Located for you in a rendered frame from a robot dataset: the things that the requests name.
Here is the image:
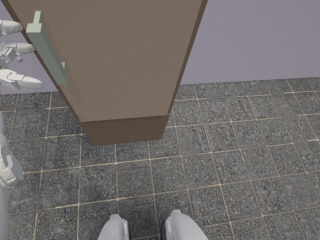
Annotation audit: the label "cupboard door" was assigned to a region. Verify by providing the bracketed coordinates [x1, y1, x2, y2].
[8, 0, 202, 122]

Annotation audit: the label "left robot hand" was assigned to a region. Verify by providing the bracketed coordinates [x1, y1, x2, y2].
[0, 20, 44, 91]

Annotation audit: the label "robot right shin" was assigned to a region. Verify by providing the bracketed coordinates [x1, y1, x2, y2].
[166, 209, 181, 240]

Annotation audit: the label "robot shin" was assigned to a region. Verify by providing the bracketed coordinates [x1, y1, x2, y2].
[166, 209, 181, 240]
[109, 214, 122, 220]

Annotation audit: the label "robot left shin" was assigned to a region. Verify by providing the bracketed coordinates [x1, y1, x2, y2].
[109, 214, 122, 220]

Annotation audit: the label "robot left upper arm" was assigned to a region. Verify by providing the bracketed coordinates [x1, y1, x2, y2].
[0, 144, 24, 240]

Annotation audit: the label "handle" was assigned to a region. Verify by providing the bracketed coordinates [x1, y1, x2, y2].
[26, 11, 69, 85]

